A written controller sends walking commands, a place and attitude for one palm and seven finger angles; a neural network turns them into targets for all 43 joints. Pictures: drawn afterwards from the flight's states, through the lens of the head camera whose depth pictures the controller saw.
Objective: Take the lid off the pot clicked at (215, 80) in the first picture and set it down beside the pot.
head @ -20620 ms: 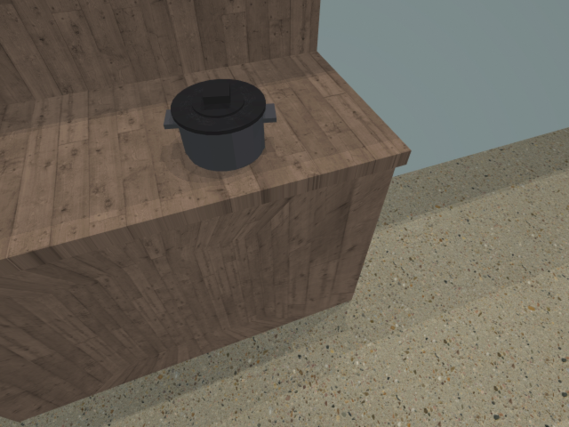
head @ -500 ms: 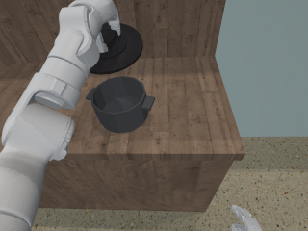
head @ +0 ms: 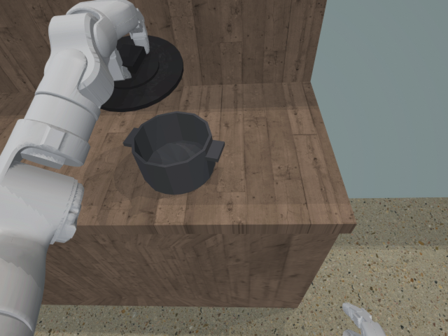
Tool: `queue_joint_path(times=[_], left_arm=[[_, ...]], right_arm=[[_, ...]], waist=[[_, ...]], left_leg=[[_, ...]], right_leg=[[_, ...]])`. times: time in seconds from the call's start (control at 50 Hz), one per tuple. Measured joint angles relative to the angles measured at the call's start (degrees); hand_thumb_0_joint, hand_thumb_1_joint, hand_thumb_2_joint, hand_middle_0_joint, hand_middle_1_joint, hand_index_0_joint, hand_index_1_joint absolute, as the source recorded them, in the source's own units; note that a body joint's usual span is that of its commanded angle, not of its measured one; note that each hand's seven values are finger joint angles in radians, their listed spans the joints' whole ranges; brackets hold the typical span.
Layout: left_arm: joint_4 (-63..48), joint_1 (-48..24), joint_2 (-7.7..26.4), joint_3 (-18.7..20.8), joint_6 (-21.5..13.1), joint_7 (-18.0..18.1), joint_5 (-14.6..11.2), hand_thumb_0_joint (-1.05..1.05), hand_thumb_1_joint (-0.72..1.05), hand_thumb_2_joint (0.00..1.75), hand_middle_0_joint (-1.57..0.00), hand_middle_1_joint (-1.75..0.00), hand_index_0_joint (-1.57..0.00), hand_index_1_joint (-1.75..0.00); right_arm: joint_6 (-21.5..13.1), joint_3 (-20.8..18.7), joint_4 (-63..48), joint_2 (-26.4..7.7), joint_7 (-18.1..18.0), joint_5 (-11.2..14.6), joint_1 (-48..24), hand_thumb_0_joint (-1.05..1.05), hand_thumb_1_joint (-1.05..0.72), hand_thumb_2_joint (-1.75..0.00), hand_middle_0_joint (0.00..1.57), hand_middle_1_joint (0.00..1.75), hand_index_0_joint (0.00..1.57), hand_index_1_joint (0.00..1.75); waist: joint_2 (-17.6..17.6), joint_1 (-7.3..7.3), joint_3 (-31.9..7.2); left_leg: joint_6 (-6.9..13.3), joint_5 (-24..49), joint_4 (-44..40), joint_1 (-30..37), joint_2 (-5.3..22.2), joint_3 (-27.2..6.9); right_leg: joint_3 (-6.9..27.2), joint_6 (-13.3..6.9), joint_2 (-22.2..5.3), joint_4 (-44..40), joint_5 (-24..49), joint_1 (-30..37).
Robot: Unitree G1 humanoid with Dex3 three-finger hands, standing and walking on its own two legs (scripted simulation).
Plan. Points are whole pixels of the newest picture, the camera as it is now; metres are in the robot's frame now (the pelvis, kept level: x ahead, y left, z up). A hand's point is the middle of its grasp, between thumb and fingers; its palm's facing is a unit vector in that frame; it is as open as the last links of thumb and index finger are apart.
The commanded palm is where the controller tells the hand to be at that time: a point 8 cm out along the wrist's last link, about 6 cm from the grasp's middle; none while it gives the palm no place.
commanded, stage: move the lid sideways beside the pot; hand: left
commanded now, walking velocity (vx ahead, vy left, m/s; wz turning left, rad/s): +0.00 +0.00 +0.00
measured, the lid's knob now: (126, 58) +0.50 +0.16 +0.26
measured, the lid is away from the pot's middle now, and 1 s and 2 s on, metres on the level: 0.04 0.19 0.23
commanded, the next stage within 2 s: lower the lid onto the table in 1.64 s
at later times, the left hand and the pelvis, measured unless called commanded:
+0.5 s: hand (71, 65) +0.45 +0.23 +0.28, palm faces -0.17 -0.03 -0.99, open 8.5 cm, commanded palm +0.44 +0.24 +0.34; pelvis -0.01 +0.00 +0.00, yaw +1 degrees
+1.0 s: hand (30, 71) +0.45 +0.30 +0.27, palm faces -0.18 -0.04 -0.98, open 8.5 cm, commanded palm +0.44 +0.29 +0.34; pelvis +0.00 +0.01 +0.00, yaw +0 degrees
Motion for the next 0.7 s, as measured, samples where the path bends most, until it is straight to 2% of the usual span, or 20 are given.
queue_joint_path(times=[0.08,0.32,0.44,0.56,0.7], left_arm=[[0.3,0.2,0.8,0.4,-0.4,-0.3,0.0,-0.01,0.16,0.92,-0.66,-0.89,-0.57,-0.84],[5.5,-1.7,4.5,-0.4,-2.7,-0.6,0.6,-0.01,0.16,0.92,-0.66,-0.89,-0.57,-0.84],[4.3,-0.5,6.5,1.9,-5.2,-0.6,0.6,-0.01,0.16,0.92,-0.66,-0.89,-0.57,-0.83],[7.5,-1.1,8.5,3.8,-5.6,-0.9,1.5,-0.01,0.16,0.92,-0.66,-0.89,-0.57,-0.84],[4.8,1.2,11.4,6.2,-6.7,-1.2,1.9,-0.01,0.16,0.92,-0.66,-0.90,-0.57,-0.83]], right_arm=[[0.4,0.2,0.0,0.0,-0.1,0.2,-1.1,0.01,-0.91,-0.90,0.20,0.30,0.20,0.30],[1.0,0.8,-0.1,0.5,-0.8,0.7,-1.6,0.01,-0.91,-0.90,0.20,0.30,0.20,0.30],[0.9,0.5,0.4,0.2,-1.0,0.5,0.2,0.01,-0.90,-0.90,0.20,0.30,0.20,0.30],[2.2,0.5,0.9,-0.1,-0.9,0.7,1.2,0.01,-0.90,-0.90,0.20,0.30,0.20,0.30],[2.7,-0.2,0.3,-0.4,-0.9,0.8,2.3,0.01,-0.91,-0.90,0.20,0.30,0.20,0.30]], waist=[[-0.2,0.28,0.1],[-1.2,-0.10,0.6],[-1.0,-0.50,0.6],[-0.9,-1.19,0.7],[-0.8,-1.55,1.0]], left_leg=[[0.0,0.0,0.4,-0.1,0.0,-0.2],[0.0,0.3,1.2,-1.3,0.0,-0.8],[0.2,0.3,1.1,-1.4,0.0,-0.9],[0.4,0.1,1.1,-1.7,0.1,-0.4],[0.6,0.0,0.8,-1.8,0.2,-0.2]], right_leg=[[-0.2,0.0,0.0,0.1,0.1,0.1],[-0.9,-0.1,0.0,-0.1,0.7,-0.4],[-0.9,0.0,0.0,-0.8,0.9,-0.2],[-0.5,0.2,0.2,-1.3,1.2,-0.4],[-0.2,0.3,0.2,-2.2,1.6,-0.3]])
